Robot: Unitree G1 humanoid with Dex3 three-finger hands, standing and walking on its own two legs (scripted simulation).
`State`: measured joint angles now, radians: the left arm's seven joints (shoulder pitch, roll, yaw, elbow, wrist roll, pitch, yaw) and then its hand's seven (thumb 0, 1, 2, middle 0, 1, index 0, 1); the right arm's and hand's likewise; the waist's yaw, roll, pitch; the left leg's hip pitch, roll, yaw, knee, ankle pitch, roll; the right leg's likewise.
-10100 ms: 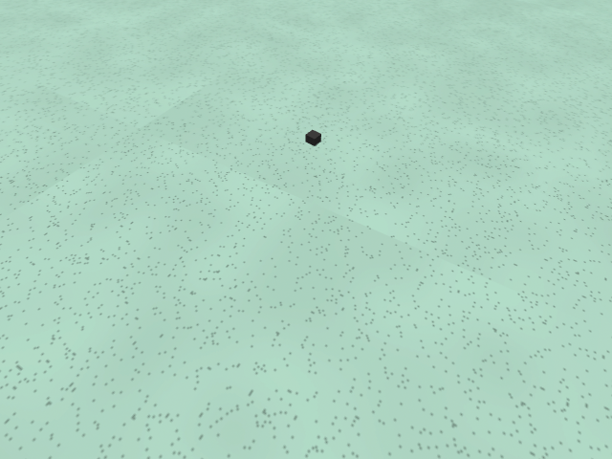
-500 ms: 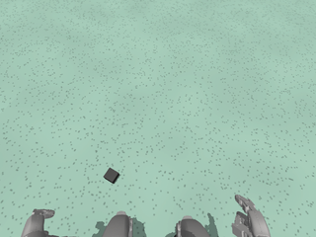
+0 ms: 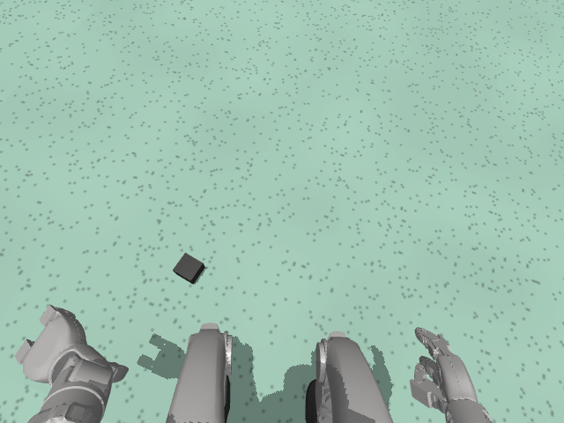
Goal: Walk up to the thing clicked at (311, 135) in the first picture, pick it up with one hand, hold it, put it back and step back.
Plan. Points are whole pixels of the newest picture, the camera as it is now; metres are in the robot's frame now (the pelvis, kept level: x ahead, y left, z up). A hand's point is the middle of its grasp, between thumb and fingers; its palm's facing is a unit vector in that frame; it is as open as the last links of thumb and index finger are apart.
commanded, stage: rise first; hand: left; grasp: from above
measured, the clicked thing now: (189, 268) +0.46 +0.24 -0.57
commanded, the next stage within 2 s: none
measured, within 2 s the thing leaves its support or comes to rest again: neither
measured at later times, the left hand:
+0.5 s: hand (138, 301) +0.32 +0.30 -0.35, palm faces -0.07 -0.43 -0.90, open 13.6 cm
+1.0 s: hand (152, 287) +0.37 +0.29 -0.41, palm faces -0.09 -0.45 -0.89, open 14.0 cm
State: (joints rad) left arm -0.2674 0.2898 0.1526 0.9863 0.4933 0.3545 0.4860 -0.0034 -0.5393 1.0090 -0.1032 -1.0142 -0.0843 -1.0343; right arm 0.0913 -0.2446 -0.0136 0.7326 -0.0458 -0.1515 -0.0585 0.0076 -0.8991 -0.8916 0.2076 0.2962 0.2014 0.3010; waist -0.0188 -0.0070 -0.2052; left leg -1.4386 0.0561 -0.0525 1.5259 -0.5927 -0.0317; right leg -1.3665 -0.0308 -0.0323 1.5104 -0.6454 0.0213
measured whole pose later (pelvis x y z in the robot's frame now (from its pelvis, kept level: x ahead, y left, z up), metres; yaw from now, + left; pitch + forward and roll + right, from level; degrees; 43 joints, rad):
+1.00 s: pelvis -0.06 +0.00 -0.25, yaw -7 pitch +33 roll -5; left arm -1.08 0.68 0.50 1.65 0.62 0.41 0.67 0.00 -0.52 1.05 -0.10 -0.99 -0.08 -1.02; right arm 0.10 -0.32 0.01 0.90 -0.14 -0.27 0.28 0.00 -0.90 -0.89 0.20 0.29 0.20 0.30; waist -0.19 0.00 -0.02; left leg -2.29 0.08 -0.16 2.34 -0.64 -0.05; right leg -2.22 0.04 -0.04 2.30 -0.67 0.04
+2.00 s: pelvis -0.06 +0.00 -0.27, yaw -11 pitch +29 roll -9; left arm -1.16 0.84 0.52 1.71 0.62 0.45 0.74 0.00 -0.55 1.04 -0.10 -0.98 -0.07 -1.02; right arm 0.10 -0.35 0.11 0.90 -0.18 -0.28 0.37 0.00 -0.92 -0.90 0.20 0.30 0.19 0.30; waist -0.27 -0.03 0.12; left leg -2.31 0.07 -0.24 2.44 -0.66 -0.05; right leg -2.20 0.06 -0.11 2.34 -0.67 0.05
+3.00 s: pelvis -0.06 +0.01 -0.27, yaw -12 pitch +29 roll -11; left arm -1.20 0.89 0.47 1.69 0.58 0.50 0.73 0.00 -0.55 1.03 -0.10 -0.99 -0.07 -1.03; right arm 0.10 -0.35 0.15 0.87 -0.16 -0.27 0.40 0.00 -0.92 -0.90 0.20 0.30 0.19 0.30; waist -0.30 -0.05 0.14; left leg -2.30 0.07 -0.26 2.44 -0.68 -0.04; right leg -2.18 0.07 -0.12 2.32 -0.68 0.06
